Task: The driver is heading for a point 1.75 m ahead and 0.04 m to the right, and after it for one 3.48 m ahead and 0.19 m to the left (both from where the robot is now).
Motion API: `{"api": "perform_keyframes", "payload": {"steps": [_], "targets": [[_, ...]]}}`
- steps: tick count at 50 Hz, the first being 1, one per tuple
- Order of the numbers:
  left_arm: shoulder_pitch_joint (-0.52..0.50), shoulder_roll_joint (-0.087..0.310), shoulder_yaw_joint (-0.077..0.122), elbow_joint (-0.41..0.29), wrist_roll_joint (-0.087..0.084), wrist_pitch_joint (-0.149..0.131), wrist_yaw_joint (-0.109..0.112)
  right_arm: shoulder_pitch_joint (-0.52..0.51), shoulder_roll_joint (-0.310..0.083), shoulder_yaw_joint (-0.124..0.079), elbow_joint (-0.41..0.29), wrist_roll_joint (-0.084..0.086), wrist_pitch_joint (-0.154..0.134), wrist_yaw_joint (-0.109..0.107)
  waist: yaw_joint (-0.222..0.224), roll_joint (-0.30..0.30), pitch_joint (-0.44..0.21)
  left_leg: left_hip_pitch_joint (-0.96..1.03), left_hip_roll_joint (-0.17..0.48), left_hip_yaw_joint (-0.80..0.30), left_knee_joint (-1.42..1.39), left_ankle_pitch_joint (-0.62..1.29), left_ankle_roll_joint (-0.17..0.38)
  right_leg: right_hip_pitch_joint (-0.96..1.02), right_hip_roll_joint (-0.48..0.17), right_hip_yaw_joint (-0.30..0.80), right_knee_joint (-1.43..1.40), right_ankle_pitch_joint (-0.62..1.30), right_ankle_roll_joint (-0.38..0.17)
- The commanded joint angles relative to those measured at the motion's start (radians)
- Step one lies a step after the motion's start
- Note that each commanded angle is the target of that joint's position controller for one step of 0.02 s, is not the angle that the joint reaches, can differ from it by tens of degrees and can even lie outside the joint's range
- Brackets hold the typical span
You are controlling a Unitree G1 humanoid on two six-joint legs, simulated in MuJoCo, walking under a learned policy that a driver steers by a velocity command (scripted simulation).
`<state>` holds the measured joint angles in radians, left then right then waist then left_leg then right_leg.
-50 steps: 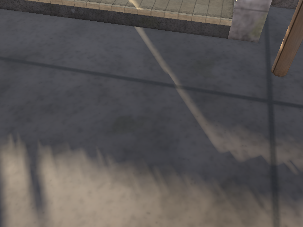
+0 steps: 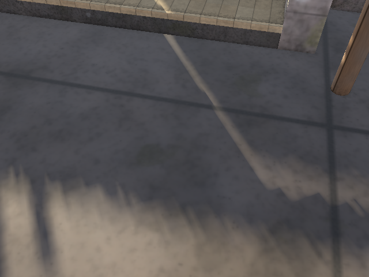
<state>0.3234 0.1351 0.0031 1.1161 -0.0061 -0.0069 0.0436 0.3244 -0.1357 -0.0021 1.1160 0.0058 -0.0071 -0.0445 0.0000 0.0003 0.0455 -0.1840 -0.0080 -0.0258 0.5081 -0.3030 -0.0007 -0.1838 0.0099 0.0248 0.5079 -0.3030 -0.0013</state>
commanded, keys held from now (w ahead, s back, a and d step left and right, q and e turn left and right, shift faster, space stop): no key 0.44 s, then w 0.56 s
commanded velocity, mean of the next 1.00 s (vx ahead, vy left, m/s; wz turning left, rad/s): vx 0.17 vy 0.00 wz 0.00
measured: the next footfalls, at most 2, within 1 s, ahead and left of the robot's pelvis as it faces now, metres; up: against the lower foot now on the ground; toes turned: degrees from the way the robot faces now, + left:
left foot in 0.92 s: +0.18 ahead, +0.15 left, +0.00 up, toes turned +1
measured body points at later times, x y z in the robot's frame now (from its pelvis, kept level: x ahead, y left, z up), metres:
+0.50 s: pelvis -0.01 +0.00 +0.00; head +0.00 +0.00 +0.45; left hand -0.05 +0.21 -0.16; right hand -0.05 -0.21 -0.16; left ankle -0.02 +0.12 -0.74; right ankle -0.02 -0.12 -0.74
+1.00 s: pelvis +0.14 +0.07 -0.01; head +0.14 +0.09 +0.44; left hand +0.10 +0.32 -0.16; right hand +0.20 -0.18 -0.13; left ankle +0.14 +0.15 -0.74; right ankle +0.01 -0.09 -0.65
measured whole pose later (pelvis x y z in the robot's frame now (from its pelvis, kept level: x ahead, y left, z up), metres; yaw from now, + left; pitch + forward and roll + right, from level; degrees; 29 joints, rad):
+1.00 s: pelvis +0.14 +0.07 -0.01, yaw +0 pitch +1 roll -1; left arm 0.45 0.22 0.02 1.02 -0.04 -0.10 0.02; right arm 0.28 -0.21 -0.04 0.96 0.02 -0.14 0.02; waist 0.00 -0.02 -0.03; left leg -0.33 -0.03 0.04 0.64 -0.34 0.06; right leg -0.33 0.00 0.09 1.14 -0.40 -0.03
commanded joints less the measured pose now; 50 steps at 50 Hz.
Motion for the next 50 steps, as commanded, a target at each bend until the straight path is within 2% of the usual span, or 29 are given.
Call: {"api": "perform_keyframes", "payload": {"steps": [1, 22, 23, 25, 26, 28, 32, 34, 35, 36, 37, 39, 41, 42, 43, 44, 45, 46, 47, 48, 49, 50], "targets": [[0.085, 0.071, 0.01, -0.006, 0.0, -0.004, 0.002, 0.085, -0.071, -0.01, -0.006, 0.0, -0.004, -0.002, 0.0, 0.001, 0.051, -0.041, 0.003, 0.002, -0.087, 0.156, 0.017, -0.041, -0.004, -0.001, -0.088, 0.157, -0.017], [0.112, 0.061, 0.008, -0.009, 0.0, -0.009, 0.002, 0.113, -0.061, -0.009, -0.009, 0.0, -0.009, -0.002, 0.0, 0.001, 0.053, -0.066, 0.006, -0.001, -0.094, 0.114, 0.021, -0.066, -0.007, 0.002, -0.094, 0.114, -0.02], [0.132, 0.053, 0.006, 0.001, 0.0, -0.008, 0.003, 0.132, -0.053, -0.007, 0.001, -0.001, -0.008, -0.003, 0.0, 0.001, 0.025, -0.054, -0.006, 0.01, -0.095, 0.022, 0.024, -0.054, 0.004, -0.009, -0.095, 0.022, -0.023], [0.134, 0.083, 0.018, -0.005, -0.011, -0.006, 0.009, 0.134, -0.082, -0.019, -0.005, 0.011, -0.006, -0.009, 0.0, 0.0, 0.06, -0.108, -0.024, 0.015, -0.072, -0.299, 0.056, -0.108, 0.022, -0.013, -0.073, -0.3, -0.055], [0.127, 0.089, 0.021, -0.015, -0.014, -0.011, 0.01, 0.126, -0.087, -0.022, -0.015, 0.014, -0.011, -0.009, 0.0, 0.0, 0.106, -0.155, -0.009, -0.007, -0.074, -0.403, 0.075, -0.154, 0.006, 0.01, -0.076, -0.405, -0.074], [0.131, 0.08, 0.021, -0.027, -0.023, -0.036, 0.005, 0.129, -0.077, -0.022, -0.029, 0.023, -0.037, -0.005, 0.001, -0.001, 0.149, -0.192, 0.025, -0.053, -0.069, -0.425, 0.102, -0.189, -0.03, 0.059, -0.075, -0.429, -0.102], [0.164, 0.087, 0.027, -0.04, -0.03, -0.078, -0.013, 0.133, -0.072, -0.024, -0.051, 0.029, -0.081, 0.014, 0.009, -0.016, 0.13, -0.211, 0.037, -0.081, -0.023, -0.356, 0.128, -0.16, -0.064, 0.127, -0.07, -0.388, -0.143], [0.209, 0.106, 0.032, -0.038, -0.036, -0.093, -0.02, 0.106, -0.06, -0.02, -0.074, 0.033, -0.101, 0.023, 0.028, -0.052, 0.128, -0.265, 0.015, -0.053, 0.045, -0.296, 0.128, -0.098, -0.098, 0.2, -0.105, -0.389, -0.177], [0.25, 0.129, 0.038, -0.032, -0.039, -0.1, -0.024, 0.075, -0.049, -0.017, -0.093, 0.033, -0.113, 0.029, 0.044, -0.092, 0.125, -0.32, -0.005, -0.02, 0.117, -0.238, 0.123, -0.039, -0.141, 0.283, -0.147, -0.389, -0.209], [0.294, 0.166, 0.048, -0.025, -0.039, -0.106, -0.028, 0.039, -0.033, -0.012, -0.117, 0.033, -0.125, 0.035, 0.055, -0.156, 0.117, -0.385, -0.031, 0.03, 0.226, -0.154, 0.117, 0.033, -0.217, 0.417, -0.208, -0.352, -0.256], [0.317, 0.201, 0.057, -0.022, -0.035, -0.111, -0.03, 0.013, -0.021, -0.006, -0.141, 0.031, -0.136, 0.041, 0.055, -0.204, 0.12, -0.459, -0.028, 0.052, 0.303, -0.108, 0.117, 0.087, -0.307, 0.552, -0.224, -0.237, -0.303], [0.346, 0.191, 0.056, -0.024, -0.025, -0.117, -0.033, -0.071, -0.055, -0.009, -0.186, 0.03, -0.154, 0.055, 0.073, -0.187, 0.108, -0.633, 0.003, 0.011, 0.428, -0.256, 0.115, 0.229, -0.375, 0.607, -0.19, 0.034, -0.319], [0.331, 0.197, 0.057, -0.036, -0.027, -0.107, -0.028, -0.153, -0.088, -0.011, -0.239, 0.043, -0.16, 0.064, 0.07, -0.153, 0.094, -0.742, 0.077, -0.047, 0.435, -0.329, 0.109, 0.298, -0.394, 0.555, -0.172, 0.105, -0.263], [0.274, 0.2, 0.055, -0.058, -0.032, -0.095, -0.021, -0.153, -0.101, -0.012, -0.25, 0.045, -0.16, 0.071, 0.042, -0.131, 0.08, -0.662, 0.096, -0.036, 0.33, -0.28, 0.11, 0.239, -0.367, 0.469, -0.182, 0.077, -0.214], [0.174, 0.209, 0.054, -0.093, -0.036, -0.079, -0.015, -0.074, -0.101, -0.016, -0.223, 0.048, -0.158, 0.078, -0.023, -0.109, 0.052, -0.412, 0.074, 0.01, 0.154, -0.112, 0.111, 0.08, -0.297, 0.348, -0.191, 0.016, -0.162], [0.084, 0.225, 0.051, -0.128, -0.027, -0.068, -0.014, 0.091, -0.104, -0.033, -0.149, 0.044, -0.146, 0.079, -0.106, -0.088, -0.004, -0.013, -0.019, 0.096, 0.065, 0.114, 0.095, -0.16, -0.195, 0.208, -0.163, 0.047, -0.117], [0.071, 0.238, 0.051, -0.146, -0.009, -0.068, -0.016, 0.222, -0.145, -0.063, -0.088, 0.031, -0.125, 0.071, -0.157, -0.053, -0.05, 0.223, -0.079, 0.137, 0.124, 0.186, 0.068, -0.294, -0.118, 0.109, -0.05, 0.183, -0.087], [0.032, 0.203, 0.039, -0.169, -0.002, -0.076, -0.016, 0.384, -0.21, -0.09, -0.053, 0.017, -0.11, 0.061, -0.24, 0.134, -0.088, 0.329, 0.053, -0.072, 0.01, 0.031, 0.108, -0.378, -0.037, -0.009, 0.279, 0.264, -0.035], [0.093, 0.084, 0.012, -0.189, -0.006, -0.098, -0.017, 0.457, -0.291, -0.091, -0.064, 0.006, -0.111, 0.055, -0.197, 0.411, -0.137, 0.396, 0.341, -0.665, -0.279, -0.12, 0.236, -0.53, 0.079, 0.002, 0.651, -0.173, -0.002], [0.123, 0.075, 0.01, -0.193, -0.036, -0.122, -0.024, 0.334, -0.229, -0.062, -0.092, -0.003, -0.121, 0.058, -0.115, 0.299, -0.071, 0.327, 0.395, -0.852, -0.361, -0.21, 0.272, -0.622, 0.038, 0.123, 0.837, -0.175, -0.036], [0.078, 0.092, 0.01, -0.207, -0.048, -0.136, -0.033, 0.203, -0.199, -0.051, -0.122, 0.006, -0.13, 0.063, -0.073, 0.161, 0.038, 0.237, 0.398, -0.727, -0.339, -0.143, 0.257, -0.689, -0.022, 0.119, 0.88, -0.08, -0.07], [0.039, 0.118, 0.017, -0.211, -0.037, -0.14, -0.034, 0.111, -0.183, -0.043, -0.145, 0.006, -0.132, 0.072, -0.047, 0.045, 0.066, 0.164, 0.348, -0.542, -0.318, 0.017, 0.232, -0.656, -0.073, 0.104, 0.84, 0.03, -0.084]]}}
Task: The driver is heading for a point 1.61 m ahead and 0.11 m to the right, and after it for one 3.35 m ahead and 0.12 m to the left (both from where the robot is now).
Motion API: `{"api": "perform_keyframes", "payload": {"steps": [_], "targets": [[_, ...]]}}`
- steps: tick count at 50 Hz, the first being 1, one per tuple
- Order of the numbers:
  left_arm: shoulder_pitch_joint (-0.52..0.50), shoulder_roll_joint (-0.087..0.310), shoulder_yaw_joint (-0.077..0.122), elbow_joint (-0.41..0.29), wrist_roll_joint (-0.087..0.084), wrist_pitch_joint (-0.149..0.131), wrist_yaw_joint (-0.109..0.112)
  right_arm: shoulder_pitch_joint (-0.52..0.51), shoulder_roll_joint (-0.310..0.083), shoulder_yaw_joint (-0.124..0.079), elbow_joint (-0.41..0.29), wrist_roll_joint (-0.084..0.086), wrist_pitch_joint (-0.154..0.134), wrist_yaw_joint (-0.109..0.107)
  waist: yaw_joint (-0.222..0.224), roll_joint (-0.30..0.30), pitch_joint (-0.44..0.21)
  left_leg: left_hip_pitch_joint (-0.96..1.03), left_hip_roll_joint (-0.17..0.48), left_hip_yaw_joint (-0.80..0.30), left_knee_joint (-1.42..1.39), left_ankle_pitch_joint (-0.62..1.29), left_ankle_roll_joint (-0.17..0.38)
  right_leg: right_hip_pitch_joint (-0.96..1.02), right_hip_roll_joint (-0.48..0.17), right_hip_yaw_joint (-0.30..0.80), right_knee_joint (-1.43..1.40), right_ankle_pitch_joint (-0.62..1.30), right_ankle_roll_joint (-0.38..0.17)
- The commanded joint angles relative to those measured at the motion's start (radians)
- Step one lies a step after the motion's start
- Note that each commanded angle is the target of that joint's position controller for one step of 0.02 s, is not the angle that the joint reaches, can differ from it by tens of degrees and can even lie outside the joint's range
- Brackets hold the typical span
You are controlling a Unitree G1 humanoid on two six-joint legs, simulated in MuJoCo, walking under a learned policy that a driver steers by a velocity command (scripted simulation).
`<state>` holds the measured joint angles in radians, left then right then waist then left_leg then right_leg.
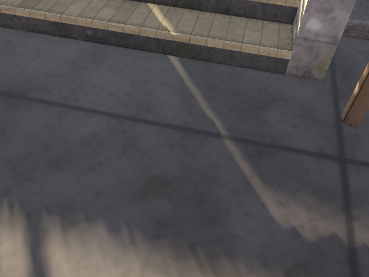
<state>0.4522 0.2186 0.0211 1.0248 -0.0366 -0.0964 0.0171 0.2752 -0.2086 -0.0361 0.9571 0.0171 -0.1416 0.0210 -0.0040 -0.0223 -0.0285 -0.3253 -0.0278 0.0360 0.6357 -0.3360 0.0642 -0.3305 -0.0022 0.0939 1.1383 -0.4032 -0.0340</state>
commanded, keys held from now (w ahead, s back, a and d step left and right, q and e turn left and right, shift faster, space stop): w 1.00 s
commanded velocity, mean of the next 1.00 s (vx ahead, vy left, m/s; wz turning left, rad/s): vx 0.49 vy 0.00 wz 0.00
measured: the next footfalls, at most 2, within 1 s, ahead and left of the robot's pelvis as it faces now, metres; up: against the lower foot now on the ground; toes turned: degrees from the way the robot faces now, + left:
right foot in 0.46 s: +0.42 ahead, -0.08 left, +0.00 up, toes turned +0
left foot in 0.98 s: +0.69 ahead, +0.18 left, +0.00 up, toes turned +3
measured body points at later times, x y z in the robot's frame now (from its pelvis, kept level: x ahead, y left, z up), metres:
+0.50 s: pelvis +0.27 +0.00 -0.01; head +0.30 +0.01 +0.44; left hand +0.49 +0.23 -0.10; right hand +0.19 -0.25 -0.14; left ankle +0.03 +0.09 -0.66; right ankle +0.38 -0.07 -0.73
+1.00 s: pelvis +0.54 +0.07 +0.00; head +0.57 +0.08 +0.45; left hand +0.50 +0.34 -0.15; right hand +0.75 -0.16 -0.09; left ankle +0.65 +0.17 -0.73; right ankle +0.39 -0.07 -0.71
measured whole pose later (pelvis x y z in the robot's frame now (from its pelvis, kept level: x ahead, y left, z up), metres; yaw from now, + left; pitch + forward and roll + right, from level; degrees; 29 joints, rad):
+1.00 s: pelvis +0.54 +0.07 +0.00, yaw +1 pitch +2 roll -2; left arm 0.39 0.27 0.04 1.01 -0.01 -0.07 0.00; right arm 0.04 -0.23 -0.04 0.81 0.01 -0.11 0.03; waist 0.07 0.00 0.02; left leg -0.49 0.03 0.03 0.54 -0.09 0.04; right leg -0.07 0.00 -0.01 0.57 -0.43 -0.01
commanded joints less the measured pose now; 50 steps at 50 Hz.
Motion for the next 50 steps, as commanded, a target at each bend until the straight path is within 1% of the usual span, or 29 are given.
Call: {"api": "perform_keyframes", "payload": {"steps": [1, 2, 3, 5, 8, 11, 16, 18, 19, 20, 21, 22, 23, 24, 25, 26, 27, 28, 29, 31, 34, 36, 39, 43, 46, 47, 48, 49, 50], "targets": [[-0.093, 0.052, 0.013, -0.113, 0.008, -0.048, -0.005, 0.123, -0.108, -0.005, 0.005, -0.015, 0.006, 0.016, -0.019, 0.041, 0.126, 0.272, 0.312, -0.466, -0.441, 0.211, 0.136, -0.46, -0.09, 0.017, 0.148, 0.198, -0.055], [-0.073, 0.078, 0.026, -0.106, 0.015, -0.039, -0.008, 0.122, -0.079, 0.003, 0.01, -0.021, 0.015, 0.017, 0.002, 0.059, 0.1, 0.263, 0.255, -0.348, -0.442, 0.346, 0.104, -0.406, -0.11, -0.004, 0.098, 0.242, -0.057], [-0.065, 0.081, 0.033, -0.101, 0.012, -0.03, -0.014, 0.147, -0.062, 0.008, 0.022, -0.021, 0.022, 0.014, 0.006, 0.098, 0.09, 0.271, 0.226, -0.277, -0.439, 0.463, 0.089, -0.377, -0.111, -0.026, 0.062, 0.26, -0.054], [-0.105, 0.066, 0.038, -0.111, 0.012, -0.012, -0.018, 0.201, -0.057, 0.015, 0.048, -0.018, 0.028, 0.003, 0.008, 0.098, 0.09, 0.302, 0.199, -0.198, -0.44, 0.605, 0.077, -0.409, -0.106, -0.066, 0.029, 0.28, -0.04], [-0.276, 0.046, 0.032, -0.179, 0.021, -0.004, -0.022, 0.231, -0.097, 0.01, 0.053, -0.023, 0.034, -0.017, -0.014, 0.074, 0.111, 0.3, 0.205, -0.17, -0.475, 0.668, 0.076, -0.477, -0.106, -0.092, -0.115, 0.368, -0.016], [-0.449, 0.033, 0.02, -0.24, 0.018, -0.011, -0.031, 0.241, -0.103, 0.011, 0.044, -0.019, 0.04, -0.037, -0.047, 0.073, 0.138, 0.274, 0.182, -0.135, -0.509, 0.642, 0.053, -0.431, -0.074, -0.123, -0.368, 0.479, -0.005], [-0.605, 0.046, 0.011, -0.294, 0.005, -0.019, -0.056, 0.314, -0.119, 0.001, 0.068, -0.008, 0.042, -0.048, -0.068, 0.088, 0.164, 0.391, 0.216, -0.12, -0.514, 0.654, 0.054, -0.389, -0.031, -0.142, -0.584, 0.509, -0.03], [-0.624, 0.059, 0.014, -0.314, 0.005, -0.029, -0.067, 0.303, -0.132, -0.006, 0.066, -0.012, 0.047, -0.051, -0.044, 0.099, 0.147, 0.454, 0.234, -0.107, -0.456, 0.821, 0.052, -0.347, -0.007, -0.153, -0.626, 0.467, -0.06], [-0.601, 0.075, 0.021, -0.314, 0.007, -0.032, -0.068, 0.289, -0.145, -0.011, 0.06, -0.018, 0.05, -0.051, -0.021, 0.116, 0.111, 0.481, 0.239, -0.104, -0.404, 0.973, 0.049, -0.287, 0.018, -0.168, -0.628, 0.432, -0.076], [-0.547, 0.1, 0.032, -0.303, 0.007, -0.032, -0.064, 0.278, -0.155, -0.015, 0.055, -0.024, 0.055, -0.052, 0.012, 0.145, 0.058, 0.515, 0.242, -0.106, -0.329, 1.138, 0.047, -0.213, 0.046, -0.18, -0.621, 0.388, -0.092], [-0.433, 0.135, 0.049, -0.273, 0.006, -0.03, -0.057, 0.257, -0.163, -0.018, 0.049, -0.032, 0.064, -0.049, 0.069, 0.176, -0.016, 0.53, 0.234, -0.102, -0.193, 1.269, 0.047, -0.089, 0.071, -0.188, -0.628, 0.353, -0.114], [-0.24, 0.175, 0.069, -0.22, 0.008, -0.027, -0.048, 0.202, -0.17, -0.017, 0.03, -0.036, 0.069, -0.04, 0.167, 0.18, -0.113, 0.422, 0.207, -0.087, 0.021, 1.253, 0.035, 0.174, 0.043, -0.154, -0.664, 0.41, -0.152], [-0.03, 0.244, 0.085, -0.173, 0.029, -0.016, -0.034, 0.177, -0.139, -0.002, 0.001, -0.047, 0.06, -0.03, 0.224, 0.069, -0.272, 0.166, 0.136, -0.07, 0.34, 0.863, 0.024, 0.525, -0.158, 0.076, -0.629, 0.388, -0.22], [0.003, 0.258, 0.084, -0.152, 0.051, -0.017, -0.042, 0.351, 0.03, 0.04, 0.017, -0.031, 0.041, -0.008, 0.106, -0.215, -0.407, -0.259, -0.062, -0.124, 0.703, -0.165, -0.029, 0.862, -0.414, 0.594, -0.703, 0.28, -0.416], [-0.03, 0.167, 0.067, -0.139, 0.038, -0.015, -0.04, 0.283, -0.082, 0.019, 0.02, -0.003, 0.011, -0.001, 0.14, -0.122, -0.326, -0.359, -0.017, -0.22, 0.813, -0.203, 0.006, 0.764, -0.372, 0.647, -0.813, 0.165, -0.375], [-0.151, 0.131, 0.054, -0.159, 0.028, -0.017, -0.038, 0.158, -0.141, 0.001, -0.029, 0.026, -0.001, -0.001, 0.103, -0.086, -0.126, -0.407, 0.041, -0.182, 0.782, -0.105, 0.015, 0.566, -0.336, 0.465, -0.864, 0.191, -0.317], [-0.242, 0.102, 0.043, -0.177, 0.028, -0.023, -0.045, 0.088, -0.15, -0.004, -0.048, 0.027, -0.003, -0.011, 0.061, 0.029, -0.043, -0.359, 0.089, -0.152, 0.73, -0.018, 0.011, 0.384, -0.296, 0.341, -0.911, 0.289, -0.281], [-0.279, 0.077, 0.033, -0.181, 0.037, -0.027, -0.055, 0.074, -0.146, -0.014, -0.049, 0.017, 0.006, -0.02, 0.023, 0.063, -0.002, -0.311, 0.115, -0.135, 0.682, 0.023, 0.003, 0.26, -0.257, 0.255, -0.939, 0.364, -0.258], [-0.287, 0.064, 0.027, -0.172, 0.046, -0.029, -0.059, 0.107, -0.12, -0.016, -0.048, 0.01, 0.021, -0.024, -0.016, 0.038, 0.002, -0.248, 0.143, -0.138, 0.647, 0.045, -0.003, 0.181, -0.223, 0.189, -0.972, 0.378, -0.244], [-0.261, 0.077, 0.028, -0.144, 0.037, -0.032, -0.062, 0.136, -0.07, -0.012, -0.049, 0.005, 0.044, -0.031, -0.042, -0.009, 0.03, -0.215, 0.165, -0.117, 0.567, 0.051, -0.02, 0.089, -0.198, 0.117, -1.015, 0.388, -0.243], [-0.207, 0.137, 0.041, -0.118, 0.042, -0.033, -0.043, 0.012, -0.089, -0.018, -0.103, -0.011, 0.054, -0.04, -0.024, -0.023, 0.073, -0.293, 0.192, -0.095, 0.413, 0.171, -0.057, 0.052, -0.187, 0.058, -1.048, 0.412, -0.244], [-0.167, 0.154, 0.045, -0.109, 0.036, -0.026, -0.03, -0.08, -0.087, -0.016, -0.131, -0.014, 0.051, -0.039, 0.005, -0.019, 0.076, -0.327, 0.19, -0.085, 0.265, 0.294, -0.061, 0.088, -0.173, 0.03, -1.045, 0.426, -0.22], [-0.108, 0.173, 0.047, -0.093, 0.024, -0.018, -0.023, -0.196, -0.073, -0.009, -0.159, -0.009, 0.044, -0.03, 0.047, -0.023, 0.075, -0.281, 0.149, -0.052, 0.058, 0.419, -0.061, 0.131, -0.152, -0.016, -1.025, 0.423, -0.181], [-0.041, 0.183, 0.05, -0.062, 0.013, -0.005, -0.023, -0.311, -0.086, -0.006, -0.201, 0.006, 0.039, -0.009, 0.086, -0.038, 0.093, -0.287, 0.122, -0.047, -0.065, 0.381, -0.051, 0.256, -0.205, 0.007, -0.973, 0.371, -0.172], [-0.051, 0.199, 0.058, -0.055, 0.012, 0.009, -0.017, -0.295, -0.12, -0.016, -0.216, 0.006, 0.027, 0.007, 0.05, -0.056, 0.081, -0.229, 0.104, -0.044, -0.126, 0.273, -0.01, 0.333, -0.254, 0.034, -0.899, 0.419, -0.148], [-0.074, 0.205, 0.059, -0.059, 0.013, 0.015, -0.016, -0.233, -0.14, -0.027, -0.202, 0.004, 0.024, 0.008, 0.007, -0.06, 0.049, -0.134, 0.079, -0.022, -0.149, 0.251, 0.007, 0.333, -0.242, 0.019, -0.83, 0.532, -0.131], [-0.087, 0.187, 0.052, -0.065, 0.018, 0.02, -0.016, -0.093, -0.181, -0.051, -0.158, 0.002, 0.022, 0.004, -0.058, -0.043, -0.033, 0.049, 0.052, -0.002, -0.165, 0.248, 0.033, 0.307, -0.189, -0.022, -0.668, 0.668, -0.107], [-0.093, 0.145, 0.033, -0.091, 0.035, 0.019, -0.015, 0.105, -0.259, -0.077, -0.114, -0.009, 0.021, -0.005, -0.13, 0.045, -0.18, 0.338, 0.19, -0.151, -0.146, 0.275, 0.097, 0.144, -0.125, -0.085, -0.371, 0.556, -0.069], [0.02, 0.02, -0.003, -0.098, 0.03, -0.003, -0.023, 0.203, -0.35, -0.099, -0.088, -0.018, 0.031, -0.001, -0.096, 0.312, -0.3, 0.701, 0.413, -0.591, -0.234, 0.117, 0.25, -0.282, 0.05, -0.137, 0.001, 0.083, 0.002]]}}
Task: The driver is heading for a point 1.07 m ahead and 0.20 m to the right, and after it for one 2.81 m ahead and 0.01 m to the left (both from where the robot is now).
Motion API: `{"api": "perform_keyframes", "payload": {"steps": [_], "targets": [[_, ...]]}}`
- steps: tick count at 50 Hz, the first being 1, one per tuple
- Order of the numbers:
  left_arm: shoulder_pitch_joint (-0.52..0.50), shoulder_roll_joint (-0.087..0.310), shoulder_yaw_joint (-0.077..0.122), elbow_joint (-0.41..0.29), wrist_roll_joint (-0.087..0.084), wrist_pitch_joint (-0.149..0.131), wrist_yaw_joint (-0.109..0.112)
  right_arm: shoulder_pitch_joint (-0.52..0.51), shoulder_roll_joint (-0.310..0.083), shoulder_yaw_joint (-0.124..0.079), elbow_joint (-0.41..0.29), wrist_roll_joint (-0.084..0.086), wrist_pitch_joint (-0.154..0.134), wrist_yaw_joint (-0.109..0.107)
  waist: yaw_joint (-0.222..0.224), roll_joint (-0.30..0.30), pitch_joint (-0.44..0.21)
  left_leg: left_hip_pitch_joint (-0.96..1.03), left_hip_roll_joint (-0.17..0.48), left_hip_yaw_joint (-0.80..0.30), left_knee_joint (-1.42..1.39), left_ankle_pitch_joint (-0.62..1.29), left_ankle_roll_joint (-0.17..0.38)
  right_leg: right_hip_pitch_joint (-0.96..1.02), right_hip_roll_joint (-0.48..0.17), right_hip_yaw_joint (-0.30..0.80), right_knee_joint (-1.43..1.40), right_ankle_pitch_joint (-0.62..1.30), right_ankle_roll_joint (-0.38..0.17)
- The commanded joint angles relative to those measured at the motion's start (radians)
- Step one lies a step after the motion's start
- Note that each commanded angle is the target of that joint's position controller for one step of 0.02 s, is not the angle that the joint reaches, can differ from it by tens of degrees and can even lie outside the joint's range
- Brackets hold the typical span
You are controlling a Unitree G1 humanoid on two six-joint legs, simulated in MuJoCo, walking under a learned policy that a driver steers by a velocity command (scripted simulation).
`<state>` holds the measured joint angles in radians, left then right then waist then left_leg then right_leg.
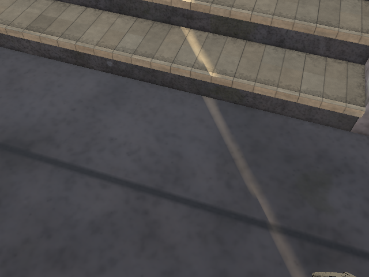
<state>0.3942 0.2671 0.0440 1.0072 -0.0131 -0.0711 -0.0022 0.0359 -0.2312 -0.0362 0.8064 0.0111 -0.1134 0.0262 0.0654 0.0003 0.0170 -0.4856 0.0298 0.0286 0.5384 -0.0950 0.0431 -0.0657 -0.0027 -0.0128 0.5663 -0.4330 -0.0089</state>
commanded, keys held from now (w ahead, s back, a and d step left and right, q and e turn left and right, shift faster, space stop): w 1.00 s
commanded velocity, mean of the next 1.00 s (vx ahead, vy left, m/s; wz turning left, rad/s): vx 0.50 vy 0.00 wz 0.00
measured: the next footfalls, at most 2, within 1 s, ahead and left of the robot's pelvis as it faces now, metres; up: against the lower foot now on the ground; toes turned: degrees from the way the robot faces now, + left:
right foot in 0.56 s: +0.46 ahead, -0.13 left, +0.00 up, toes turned -3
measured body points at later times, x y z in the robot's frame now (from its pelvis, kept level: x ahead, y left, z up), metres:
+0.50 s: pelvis +0.25 +0.00 +0.01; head +0.28 +0.00 +0.46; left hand +0.47 +0.22 -0.09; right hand +0.20 -0.27 -0.13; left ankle +0.11 +0.11 -0.72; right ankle +0.42 -0.13 -0.70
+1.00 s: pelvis +0.52 -0.03 +0.02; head +0.54 -0.04 +0.47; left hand +0.49 +0.23 -0.12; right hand +0.71 -0.27 -0.09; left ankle +0.71 +0.13 -0.68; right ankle +0.42 -0.13 -0.72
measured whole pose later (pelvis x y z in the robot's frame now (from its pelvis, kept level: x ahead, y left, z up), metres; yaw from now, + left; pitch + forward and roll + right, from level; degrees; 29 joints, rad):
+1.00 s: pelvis +0.52 -0.03 +0.02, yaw +0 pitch +2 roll -2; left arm 0.37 0.24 0.05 1.00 -0.01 -0.09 0.00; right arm 0.05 -0.24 -0.06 0.86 0.02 -0.07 0.01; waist 0.08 0.04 0.00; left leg -0.65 0.11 -0.02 0.60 0.06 0.01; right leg 0.02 0.06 -0.05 0.19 -0.24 -0.04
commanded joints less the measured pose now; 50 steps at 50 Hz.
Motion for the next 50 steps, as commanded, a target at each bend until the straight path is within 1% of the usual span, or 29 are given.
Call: {"api": "perform_keyframes", "payload": {"steps": [1, 2, 3, 4, 5, 6, 8, 10, 12, 16, 20, 22, 24, 25, 26, 27, 28, 29, 30, 31, 32, 33, 34, 36, 39, 41, 45, 48, 50], "targets": [[0.057, 0.048, -0.01, -0.067, -0.009, -0.05, -0.006, 0.446, -0.231, -0.072, 0.062, -0.009, 0.001, -0.001, -0.18, 0.246, -0.368, 0.864, 0.37, -0.746, -0.233, -0.209, 0.269, -0.669, 0.029, 0.117, 0.722, -0.119, -0.038], [-0.027, 0.123, 0.01, -0.094, -0.03, -0.061, -0.01, 0.355, -0.181, -0.055, 0.044, -0.005, -0.002, 0.0, -0.161, 0.18, -0.229, 0.742, 0.341, -0.608, -0.242, -0.191, 0.221, -0.735, -0.026, 0.122, 0.758, -0.05, -0.059], [-0.083, 0.124, 0.011, -0.108, -0.028, -0.06, -0.004, 0.263, -0.152, -0.044, 0.021, -0.005, 0.0, 0.001, -0.13, 0.102, -0.154, 0.601, 0.301, -0.476, -0.262, -0.102, 0.196, -0.702, -0.079, 0.094, 0.722, 0.044, -0.061], [-0.113, 0.112, 0.015, -0.112, -0.012, -0.053, 0.002, 0.205, -0.126, -0.036, 0.014, -0.01, 0.0, 0.006, -0.103, 0.06, -0.093, 0.478, 0.26, -0.388, -0.297, -0.025, 0.185, -0.663, -0.109, 0.083, 0.66, 0.107, -0.056], [-0.1, 0.097, 0.02, -0.11, -0.005, -0.039, 0.005, 0.181, -0.105, -0.029, 0.015, -0.016, -0.004, 0.009, -0.07, 0.079, -0.074, 0.403, 0.227, -0.323, -0.329, 0.02, 0.171, -0.599, -0.136, 0.089, 0.609, 0.15, -0.054], [-0.083, 0.075, 0.019, -0.104, -0.004, -0.025, 0.006, 0.18, -0.098, -0.029, 0.024, -0.017, -0.005, 0.012, -0.055, 0.088, -0.063, 0.359, 0.206, -0.284, -0.357, 0.043, 0.171, -0.558, -0.14, 0.083, 0.581, 0.173, -0.048], [-0.082, 0.052, 0.02, -0.104, -0.002, -0.009, 0.008, 0.216, -0.12, -0.035, 0.047, -0.015, -0.01, 0.008, -0.044, 0.079, -0.042, 0.33, 0.193, -0.226, -0.389, 0.119, 0.186, -0.562, -0.142, 0.071, 0.533, 0.219, -0.034], [-0.15, 0.057, 0.024, -0.128, 0.004, -0.004, 0.011, 0.253, -0.142, -0.042, 0.066, -0.016, -0.009, -0.004, -0.054, 0.058, -0.014, 0.35, 0.197, -0.197, -0.408, 0.165, 0.191, -0.631, -0.147, 0.072, 0.444, 0.3, -0.018], [-0.22, 0.05, 0.026, -0.15, 0.008, -0.005, 0.009, 0.286, -0.143, -0.042, 0.081, -0.014, -0.001, -0.015, -0.069, 0.055, 0.001, 0.378, 0.191, -0.169, -0.418, 0.172, 0.181, -0.674, -0.145, 0.069, 0.342, 0.391, -0.007], [-0.352, 0.03, 0.019, -0.185, 0.003, -0.013, -0.003, 0.339, -0.153, -0.041, 0.106, -0.006, 0.007, -0.028, -0.108, 0.063, 0.032, 0.401, 0.168, -0.111, -0.434, 0.129, 0.153, -0.647, -0.115, 0.039, 0.134, 0.536, -0.007], [-0.464, 0.027, 0.011, -0.224, -0.005, -0.021, -0.021, 0.408, -0.16, -0.044, 0.145, 0.0, 0.019, -0.031, -0.145, 0.062, 0.071, 0.5, 0.199, -0.102, -0.407, 0.121, 0.152, -0.66, -0.091, 0.02, 0.02, 0.515, -0.016], [-0.501, 0.03, 0.009, -0.246, -0.009, -0.029, -0.034, 0.421, -0.165, -0.049, 0.159, 0.003, 0.029, -0.036, -0.146, 0.066, 0.084, 0.556, 0.226, -0.107, -0.374, 0.148, 0.147, -0.666, -0.085, 0.02, -0.017, 0.464, -0.033], [-0.49, 0.045, 0.012, -0.253, -0.01, -0.036, -0.044, 0.409, -0.176, -0.055, 0.164, 0.007, 0.036, -0.04, -0.124, 0.079, 0.072, 0.589, 0.244, -0.108, -0.327, 0.227, 0.134, -0.613, -0.069, 0.009, -0.047, 0.396, -0.057], [-0.451, 0.062, 0.02, -0.245, -0.01, -0.039, -0.045, 0.392, -0.184, -0.058, 0.161, 0.007, 0.04, -0.041, -0.098, 0.091, 0.046, 0.591, 0.242, -0.101, -0.285, 0.338, 0.124, -0.536, -0.048, -0.008, -0.057, 0.366, -0.071], [-0.371, 0.087, 0.034, -0.224, -0.008, -0.04, -0.043, 0.368, -0.191, -0.059, 0.156, 0.007, 0.044, -0.042, -0.05, 0.103, -0.006, 0.579, 0.224, -0.08, -0.195, 0.51, 0.109, -0.404, -0.012, -0.04, -0.07, 0.357, -0.089], [-0.208, 0.13, 0.059, -0.171, -0.006, -0.04, -0.037, 0.353, -0.173, -0.052, 0.15, 0.004, 0.049, -0.041, 0.026, 0.089, -0.102, 0.522, 0.17, -0.04, -0.013, 0.603, 0.083, -0.18, 0.014, -0.057, -0.078, 0.379, -0.118], [-0.014, 0.204, 0.081, -0.129, 0.006, -0.038, -0.026, 0.354, -0.145, -0.037, 0.126, -0.011, 0.048, -0.041, 0.089, -0.006, -0.249, 0.303, 0.11, 0.002, 0.295, 0.364, 0.046, 0.145, -0.153, 0.131, -0.05, 0.404, -0.182], [0.062, 0.277, 0.095, -0.104, 0.012, -0.032, -0.029, 0.482, 0.001, 0.004, 0.122, -0.01, 0.024, -0.028, 0.024, -0.277, -0.388, -0.107, -0.082, -0.014, 0.659, -0.327, -0.021, 0.491, -0.388, 0.617, -0.158, 0.225, -0.346], [0.051, 0.184, 0.068, -0.107, 0.004, -0.032, -0.029, 0.431, -0.088, -0.014, 0.134, 0.013, -0.002, -0.023, 0.054, -0.213, -0.388, -0.224, -0.056, -0.159, 0.798, -0.472, -0.005, 0.478, -0.385, 0.73, -0.251, 0.132, -0.328], [-0.041, 0.141, 0.055, -0.123, 0.0, -0.035, -0.027, 0.334, -0.151, -0.031, 0.1, 0.036, -0.016, -0.021, 0.04, -0.168, -0.233, -0.293, -0.002, -0.143, 0.819, -0.402, 0.013, 0.346, -0.353, 0.577, -0.266, 0.17, -0.279], [-0.128, 0.113, 0.044, -0.143, 0.003, -0.035, -0.026, 0.275, -0.154, -0.032, 0.086, 0.034, -0.019, -0.028, 0.007, -0.079, -0.154, -0.257, 0.054, -0.114, 0.772, -0.302, 0.016, 0.19, -0.315, 0.449, -0.289, 0.264, -0.25], [-0.182, 0.084, 0.036, -0.149, 0.012, -0.037, -0.03, 0.245, -0.146, -0.039, 0.082, 0.017, -0.013, -0.035, -0.023, -0.042, -0.091, -0.211, 0.084, -0.101, 0.709, -0.245, 0.011, 0.054, -0.277, 0.361, -0.32, 0.349, -0.234], [-0.201, 0.061, 0.028, -0.146, 0.021, -0.041, -0.033, 0.266, -0.131, -0.044, 0.085, 0.01, 0.001, -0.038, -0.059, -0.062, -0.078, -0.143, 0.111, -0.109, 0.666, -0.208, 0.012, -0.025, -0.248, 0.302, -0.35, 0.384, -0.222], [-0.185, 0.065, 0.03, -0.127, 0.019, -0.045, -0.034, 0.299, -0.085, -0.042, 0.093, 0.008, 0.026, -0.039, -0.084, -0.073, -0.058, -0.093, 0.123, -0.1, 0.606, -0.183, 0.004, -0.098, -0.228, 0.243, -0.402, 0.408, -0.232], [-0.141, 0.11, 0.04, -0.103, 0.017, -0.047, -0.016, 0.212, -0.087, -0.046, 0.061, -0.002, 0.04, -0.044, -0.079, -0.051, -0.007, -0.177, 0.136, -0.091, 0.479, -0.074, -0.024, -0.11, -0.228, 0.19, -0.449, 0.449, -0.242], [-0.11, 0.116, 0.04, -0.092, 0.014, -0.041, -0.004, 0.139, -0.084, -0.046, 0.039, -0.006, 0.038, -0.041, -0.061, -0.045, 0.008, -0.224, 0.133, -0.087, 0.369, 0.033, -0.036, -0.081, -0.219, 0.16, -0.459, 0.461, -0.228], [-0.052, 0.123, 0.039, -0.069, 0.004, -0.033, 0.005, 0.008, -0.063, -0.036, 0.006, 0.0, 0.03, -0.028, -0.02, -0.056, 0.034, -0.193, 0.095, -0.05, 0.148, 0.193, -0.036, -0.05, -0.185, 0.088, -0.463, 0.449, -0.191], [0.004, 0.13, 0.04, -0.041, -0.002, -0.025, 0.007, -0.084, -0.061, -0.028, -0.022, 0.007, 0.025, -0.014, 0.013, -0.055, 0.06, -0.2, 0.074, -0.035, 0.056, 0.189, -0.033, 0.025, -0.208, 0.083, -0.444, 0.434, -0.189], [0.028, 0.137, 0.044, -0.026, -0.002, -0.012, 0.009, -0.13, -0.067, -0.025, -0.044, 0.01, 0.018, -0.001, 0.022, -0.059, 0.076, -0.214, 0.065, -0.034, 0.013, 0.145, -0.021, 0.091, -0.237, 0.087, -0.412, 0.454, -0.185]]}}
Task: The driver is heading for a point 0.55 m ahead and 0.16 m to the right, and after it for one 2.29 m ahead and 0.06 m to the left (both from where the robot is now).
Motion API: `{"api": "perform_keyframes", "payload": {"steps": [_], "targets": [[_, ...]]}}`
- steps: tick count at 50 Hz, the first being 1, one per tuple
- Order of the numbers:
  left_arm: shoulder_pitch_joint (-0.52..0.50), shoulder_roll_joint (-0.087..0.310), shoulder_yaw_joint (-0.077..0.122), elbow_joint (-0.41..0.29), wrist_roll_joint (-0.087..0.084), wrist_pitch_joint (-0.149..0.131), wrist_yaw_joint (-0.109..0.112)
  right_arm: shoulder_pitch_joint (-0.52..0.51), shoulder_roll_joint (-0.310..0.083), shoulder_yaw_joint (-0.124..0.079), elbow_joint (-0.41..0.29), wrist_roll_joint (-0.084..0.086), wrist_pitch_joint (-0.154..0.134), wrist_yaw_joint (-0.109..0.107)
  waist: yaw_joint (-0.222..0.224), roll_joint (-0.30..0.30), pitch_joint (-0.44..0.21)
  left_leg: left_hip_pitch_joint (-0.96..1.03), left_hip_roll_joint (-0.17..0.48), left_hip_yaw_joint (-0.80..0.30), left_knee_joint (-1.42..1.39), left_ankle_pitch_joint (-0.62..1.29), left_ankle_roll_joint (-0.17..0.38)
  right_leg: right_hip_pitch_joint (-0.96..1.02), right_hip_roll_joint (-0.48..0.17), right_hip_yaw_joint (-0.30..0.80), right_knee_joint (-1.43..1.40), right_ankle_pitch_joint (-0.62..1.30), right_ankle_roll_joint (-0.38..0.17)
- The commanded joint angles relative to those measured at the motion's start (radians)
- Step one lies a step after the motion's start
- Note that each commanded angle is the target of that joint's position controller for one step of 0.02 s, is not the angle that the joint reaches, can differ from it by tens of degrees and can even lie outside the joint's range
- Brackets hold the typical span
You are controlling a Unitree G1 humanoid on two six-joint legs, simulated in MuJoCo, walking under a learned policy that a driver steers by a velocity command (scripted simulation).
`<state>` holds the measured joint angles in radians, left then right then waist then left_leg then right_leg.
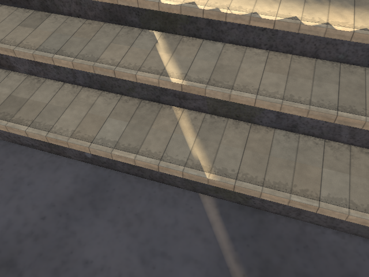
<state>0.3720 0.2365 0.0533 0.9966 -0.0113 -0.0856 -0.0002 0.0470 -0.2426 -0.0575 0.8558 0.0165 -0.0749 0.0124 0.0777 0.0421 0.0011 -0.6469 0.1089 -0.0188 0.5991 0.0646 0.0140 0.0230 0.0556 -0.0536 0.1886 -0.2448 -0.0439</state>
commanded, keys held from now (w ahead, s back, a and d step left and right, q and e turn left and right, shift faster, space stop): w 0.18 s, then w+e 0.72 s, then w+q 0.10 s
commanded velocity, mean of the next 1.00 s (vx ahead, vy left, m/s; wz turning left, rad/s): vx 0.50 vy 0.00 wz -0.33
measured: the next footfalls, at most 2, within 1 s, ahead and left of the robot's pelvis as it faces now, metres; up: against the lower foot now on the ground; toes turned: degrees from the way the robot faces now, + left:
left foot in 0.10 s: +0.24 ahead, +0.14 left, +0.00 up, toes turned +4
right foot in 0.66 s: +0.48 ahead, -0.09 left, +0.00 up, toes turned -18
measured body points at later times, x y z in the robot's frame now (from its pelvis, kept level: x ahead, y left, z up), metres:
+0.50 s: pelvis +0.26 +0.05 +0.00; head +0.28 +0.05 +0.45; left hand +0.40 +0.28 -0.13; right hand +0.21 -0.20 -0.14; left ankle +0.20 +0.13 -0.74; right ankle +0.38 -0.10 -0.69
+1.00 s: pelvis +0.49 -0.05 +0.00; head +0.51 -0.08 +0.45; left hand +0.61 +0.20 -0.13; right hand +0.53 -0.33 -0.13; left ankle +0.63 +0.07 -0.67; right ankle +0.44 -0.08 -0.74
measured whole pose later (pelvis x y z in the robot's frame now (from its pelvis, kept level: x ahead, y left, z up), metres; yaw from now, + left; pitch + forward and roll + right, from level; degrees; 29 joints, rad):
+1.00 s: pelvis +0.49 -0.05 +0.00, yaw -23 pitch +2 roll +0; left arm 0.31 0.25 0.07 0.94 0.01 -0.06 0.00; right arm 0.10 -0.25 -0.03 0.86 -0.06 -0.05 0.01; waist 0.04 0.04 0.04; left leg -0.64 0.11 0.00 0.95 -0.19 -0.05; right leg -0.12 0.15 0.05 0.29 -0.19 -0.13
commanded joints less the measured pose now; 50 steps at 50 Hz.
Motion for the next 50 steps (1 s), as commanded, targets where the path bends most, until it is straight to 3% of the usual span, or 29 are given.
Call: {"api": "perform_keyframes", "payload": {"steps": [1, 3, 4, 5, 6, 7, 8, 9, 10, 12, 14, 17, 23, 28, 31, 32, 33, 34, 35, 36, 37, 38, 39, 40, 41, 42, 46, 49, 50], "targets": [[0.063, 0.12, 0.018, -0.013, 0.052, -0.008, 0.003, -0.115, -0.042, 0.009, -0.097, -0.073, 0.004, 0.032, -0.012, -0.108, 0.092, 0.05, -0.027, 0.074, -0.067, -0.029, 0.015, -0.022, -0.263, 0.092, -0.038, 0.311, -0.126], [0.045, 0.155, 0.029, -0.007, 0.052, -0.012, 0.001, -0.06, -0.072, -0.003, -0.091, -0.07, 0.014, 0.034, -0.042, -0.155, 0.08, 0.167, -0.056, 0.079, -0.079, -0.141, 0.043, -0.009, -0.276, 0.091, 0.032, 0.47, -0.099], [0.031, 0.175, 0.035, -0.006, 0.049, -0.009, 0.002, 0.028, -0.096, -0.013, -0.068, -0.071, 0.01, 0.029, -0.083, -0.151, 0.038, 0.257, -0.084, 0.089, -0.099, -0.202, 0.061, 0.016, -0.271, 0.079, 0.141, 0.618, -0.086], [0.033, 0.169, 0.032, -0.004, 0.048, -0.003, 0.002, 0.188, -0.119, -0.025, -0.017, -0.075, -0.002, 0.019, -0.151, -0.116, -0.045, 0.434, -0.111, 0.104, -0.15, -0.205, 0.088, -0.003, -0.23, 0.044, 0.336, 0.684, -0.069], [0.042, 0.129, 0.019, -0.028, 0.043, -0.001, 0.003, 0.375, -0.187, -0.042, 0.024, -0.094, -0.015, 0.004, -0.213, -0.018, -0.184, 0.694, 0.042, -0.048, -0.138, -0.206, 0.127, -0.158, -0.181, 0.003, 0.622, 0.454, -0.051], [0.177, 0.016, -0.006, -0.048, -0.005, -0.003, -0.006, 0.452, -0.317, -0.077, 0.053, -0.092, -0.013, -0.001, -0.162, 0.308, -0.329, 0.996, 0.323, -0.534, -0.242, -0.261, 0.259, -0.53, 0.005, -0.044, 0.989, -0.173, -0.008], [0.103, 0.125, 0.02, -0.034, 0.019, -0.002, 0.0, 0.39, -0.253, -0.065, 0.04, -0.055, -0.001, 0.005, -0.163, 0.146, -0.3, 0.928, 0.286, -0.606, -0.31, -0.285, 0.237, -0.613, -0.019, 0.114, 1.077, -0.268, -0.034], [0.02, 0.129, 0.025, -0.055, 0.016, -0.004, -0.006, 0.286, -0.19, -0.046, 0.025, -0.048, -0.001, 0.007, -0.131, 0.076, -0.164, 0.802, 0.244, -0.438, -0.309, -0.278, 0.214, -0.641, -0.071, 0.121, 1.079, -0.181, -0.048], [-0.016, 0.101, 0.015, -0.057, 0.012, -0.008, -0.011, 0.226, -0.129, -0.03, 0.02, -0.051, -0.007, 0.009, -0.111, 0.014, -0.09, 0.683, 0.21, -0.332, -0.346, -0.205, 0.196, -0.615, -0.108, 0.118, 1.027, -0.106, -0.049], [-0.008, 0.078, 0.012, -0.045, 0.039, 0.018, -0.017, 0.195, -0.081, -0.014, 0.035, -0.043, -0.016, 0.001, -0.069, 0.045, -0.031, 0.546, 0.154, -0.185, -0.403, -0.143, 0.149, -0.53, -0.142, 0.114, 0.939, -0.062, -0.038], [0.001, 0.06, 0.01, -0.034, 0.045, 0.04, -0.025, 0.228, -0.079, -0.011, 0.055, -0.039, -0.031, -0.003, -0.058, 0.048, -0.022, 0.512, 0.143, -0.123, -0.438, -0.102, 0.15, -0.502, -0.136, 0.106, 0.924, -0.037, -0.03], [-0.085, 0.055, 0.011, -0.058, 0.045, 0.054, -0.036, 0.266, -0.096, -0.013, 0.078, -0.034, -0.046, -0.008, -0.06, 0.038, 0.031, 0.521, 0.151, -0.052, -0.499, -0.147, 0.157, -0.601, -0.156, 0.105, 0.872, 0.055, -0.016], [-0.274, 0.03, -0.002, -0.12, 0.041, 0.05, -0.053, 0.316, -0.096, -0.006, 0.107, -0.037, -0.046, -0.02, -0.092, 0.025, 0.089, 0.574, 0.126, 0.111, -0.51, -0.054, 0.141, -0.655, -0.149, 0.044, 0.613, 0.221, 0.004], [-0.386, 0.034, -0.006, -0.177, 0.045, 0.047, -0.063, 0.37, -0.118, -0.012, 0.138, -0.042, -0.039, -0.033, -0.119, 0.028, 0.112, 0.683, 0.158, 0.185, -0.442, 0.092, 0.127, -0.616, -0.124, -0.036, 0.446, 0.17, -0.037], [-0.33, 0.051, 0.003, -0.176, 0.051, 0.042, -0.054, 0.337, -0.15, -0.02, 0.132, -0.046, -0.027, -0.038, -0.08, 0.052, 0.059, 0.742, 0.167, 0.23, -0.258, 0.518, 0.104, -0.513, -0.05, -0.088, 0.41, 0.054, -0.091], [-0.257, 0.066, 0.011, -0.158, 0.055, 0.037, -0.047, 0.328, -0.159, -0.023, 0.129, -0.044, -0.019, -0.039, -0.05, 0.055, 0.007, 0.758, 0.162, 0.243, -0.123, 0.621, 0.098, -0.439, -0.009, -0.104, 0.379, 0.027, -0.117], [-0.125, 0.086, 0.025, -0.118, 0.061, 0.027, -0.04, 0.314, -0.161, -0.022, 0.119, -0.039, -0.009, -0.037, 0.008, 0.026, -0.069, 0.705, 0.137, 0.27, 0.08, 0.6, 0.079, -0.272, 0.028, -0.105, 0.306, 0.069, -0.15], [0.039, 0.171, 0.056, -0.082, 0.076, 0.022, -0.025, 0.307, -0.144, -0.014, 0.088, -0.038, -0.007, -0.035, 0.074, -0.059, -0.178, 0.5, 0.113, 0.272, 0.367, 0.315, 0.044, -0.015, -0.104, 0.089, 0.267, 0.03, -0.206], [0.041, 0.297, 0.089, -0.092, 0.068, 0.029, -0.012, 0.35, -0.036, 0.008, 0.022, -0.026, -0.017, -0.013, 0.004, -0.348, -0.239, 0.052, -0.098, 0.249, 0.725, -0.562, -0.014, 0.271, -0.39, 0.607, 0.194, 0.101, -0.362], [0.041, 0.276, 0.084, -0.093, 0.039, 0.041, -0.012, 0.241, -0.124, -0.008, 0.02, -0.045, -0.024, -0.01, 0.028, -0.156, -0.241, -0.044, -0.092, 0.015, 0.77, -0.573, 0.002, 0.255, -0.381, 0.697, 0.112, 0.086, -0.338], [-0.03, 0.248, 0.077, -0.1, 0.03, 0.045, -0.009, 0.185, -0.112, -0.006, -0.001, -0.03, -0.034, -0.003, 0.002, -0.112, -0.111, -0.076, -0.038, -0.001, 0.725, -0.453, 0.011, 0.142, -0.358, 0.544, 0.094, 0.129, -0.308], [-0.088, 0.195, 0.064, -0.11, 0.026, 0.043, -0.01, 0.184, -0.102, 0.0, 0.008, -0.029, -0.038, -0.009, -0.034, -0.041, -0.041, -0.029, -0.012, 0.004, 0.647, -0.383, 0.007, 0.025, -0.318, 0.461, 0.072, 0.285, -0.274], [-0.136, 0.164, 0.055, -0.121, 0.018, 0.038, -0.007, 0.183, -0.097, 0.002, 0.012, -0.046, -0.028, -0.014, -0.069, -0.024, -0.01, 0.032, 0.004, 0.0, 0.585, -0.359, -0.004, -0.06, -0.267, 0.376, 0.068, 0.445, -0.245], [-0.159, 0.141, 0.046, -0.123, 0.013, 0.032, -0.005, 0.207, -0.093, 0.005, 0.013, -0.061, -0.01, -0.017, -0.093, -0.045, -0.027, 0.099, 0.006, 0.0, 0.554, -0.356, -0.02, -0.106, -0.238, 0.319, 0.072, 0.567, -0.234], [-0.153, 0.142, 0.043, -0.119, 0.011, 0.028, -0.007, 0.213, -0.093, 0.004, 0.012, -0.081, 0.002, -0.014, -0.101, -0.03, -0.042, 0.133, -0.002, 0.004, 0.529, -0.362, -0.039, -0.136, -0.22, 0.294, 0.079, 0.642, -0.228], [-0.129, 0.149, 0.044, -0.116, 0.008, 0.02, -0.01, 0.224, -0.081, 0.008, 0.007, -0.087, 0.014, -0.01, -0.112, -0.041, -0.059, 0.138, -0.012, 0.012, 0.512, -0.373, -0.055, -0.138, -0.212, 0.277, 0.092, 0.695, -0.232], [-0.075, 0.17, 0.05, -0.108, 0.013, 0.022, 0.001, 0.102, -0.071, 0.016, -0.043, -0.082, 0.021, -0.001, -0.074, -0.085, -0.034, 0.059, -0.021, 0.038, 0.324, -0.262, -0.081, -0.139, -0.175, 0.274, 0.051, 0.524, -0.199], [0.002, 0.106, 0.03, -0.08, 0.027, 0.017, 0.011, 0.081, -0.047, 0.029, -0.034, -0.073, 0.023, -0.003, -0.034, -0.126, -0.055, 0.007, -0.007, 0.065, 0.365, -0.202, -0.061, -0.054, -0.198, 0.264, 0.046, 0.54, -0.166], [0.052, 0.109, 0.029, -0.06, 0.039, 0.011, 0.014, 0.07, -0.055, 0.02, -0.035, -0.076, 0.026, -0.01, -0.017, -0.155, -0.062, -0.136, 0.001, 0.064, 0.544, -0.256, -0.041, 0.059, -0.241, 0.333, 0.061, 0.547, -0.19]]}}
Keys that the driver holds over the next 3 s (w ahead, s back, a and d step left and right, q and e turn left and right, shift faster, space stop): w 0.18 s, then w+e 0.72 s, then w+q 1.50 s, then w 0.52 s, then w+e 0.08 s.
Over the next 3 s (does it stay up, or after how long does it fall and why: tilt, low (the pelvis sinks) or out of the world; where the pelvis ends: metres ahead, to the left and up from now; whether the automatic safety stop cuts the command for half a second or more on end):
stays up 1.75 0.04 0.54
